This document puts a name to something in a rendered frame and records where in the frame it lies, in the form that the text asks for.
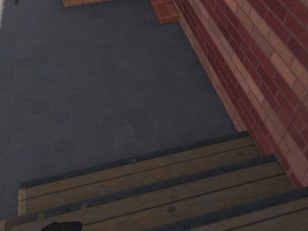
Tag stairs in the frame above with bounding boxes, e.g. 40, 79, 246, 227
6, 130, 308, 231

